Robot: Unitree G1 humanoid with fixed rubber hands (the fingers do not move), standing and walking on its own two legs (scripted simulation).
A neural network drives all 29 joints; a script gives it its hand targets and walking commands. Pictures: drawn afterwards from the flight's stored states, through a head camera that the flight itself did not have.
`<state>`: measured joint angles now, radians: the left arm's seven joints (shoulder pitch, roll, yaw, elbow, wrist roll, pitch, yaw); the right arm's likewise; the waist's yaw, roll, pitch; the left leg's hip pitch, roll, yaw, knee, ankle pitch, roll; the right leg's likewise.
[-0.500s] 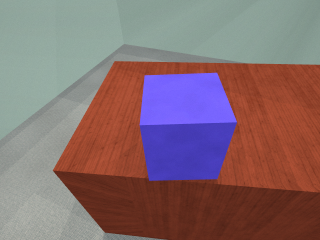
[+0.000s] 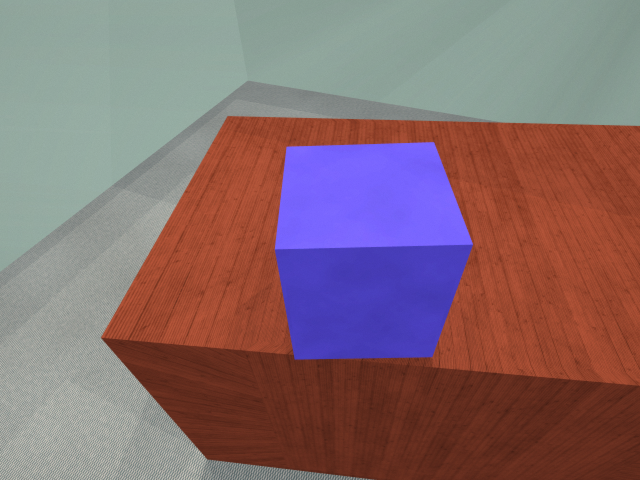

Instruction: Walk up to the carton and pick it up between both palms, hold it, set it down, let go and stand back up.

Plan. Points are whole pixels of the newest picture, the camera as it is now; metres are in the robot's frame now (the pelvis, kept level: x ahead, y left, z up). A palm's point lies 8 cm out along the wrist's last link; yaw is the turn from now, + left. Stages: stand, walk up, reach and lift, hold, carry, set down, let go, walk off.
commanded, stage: stand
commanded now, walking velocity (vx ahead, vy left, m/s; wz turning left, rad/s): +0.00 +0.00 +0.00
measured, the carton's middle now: (361, 255) +0.43 -0.03 +0.05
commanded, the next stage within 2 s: none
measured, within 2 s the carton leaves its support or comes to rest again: neither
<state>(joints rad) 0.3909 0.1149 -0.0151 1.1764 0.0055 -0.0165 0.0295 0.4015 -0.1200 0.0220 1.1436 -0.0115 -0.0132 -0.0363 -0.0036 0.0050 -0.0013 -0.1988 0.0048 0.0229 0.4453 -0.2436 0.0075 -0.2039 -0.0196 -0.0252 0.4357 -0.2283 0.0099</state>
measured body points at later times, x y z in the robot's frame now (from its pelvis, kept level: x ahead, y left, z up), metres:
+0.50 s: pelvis +0.01 +0.00 +0.00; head +0.01 +0.00 +0.45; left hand -0.04 +0.20 -0.16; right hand -0.05 -0.20 -0.16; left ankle +0.00 +0.11 -0.74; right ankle +0.00 -0.13 -0.74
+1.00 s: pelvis +0.01 +0.00 +0.00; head +0.00 +0.01 +0.45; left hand -0.06 +0.20 -0.16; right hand -0.04 -0.19 -0.16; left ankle +0.00 +0.11 -0.74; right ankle +0.00 -0.13 -0.74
